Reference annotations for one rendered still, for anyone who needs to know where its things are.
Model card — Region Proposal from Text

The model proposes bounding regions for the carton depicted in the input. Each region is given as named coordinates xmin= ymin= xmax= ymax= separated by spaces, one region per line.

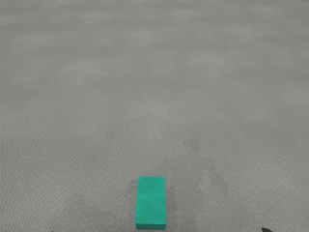
xmin=135 ymin=177 xmax=167 ymax=230

